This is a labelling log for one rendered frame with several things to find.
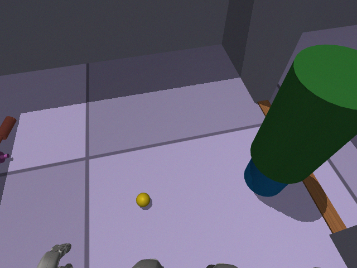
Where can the potted plant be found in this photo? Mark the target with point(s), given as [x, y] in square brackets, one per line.
[313, 115]

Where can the left robot hand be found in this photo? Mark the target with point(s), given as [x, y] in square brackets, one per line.
[51, 258]

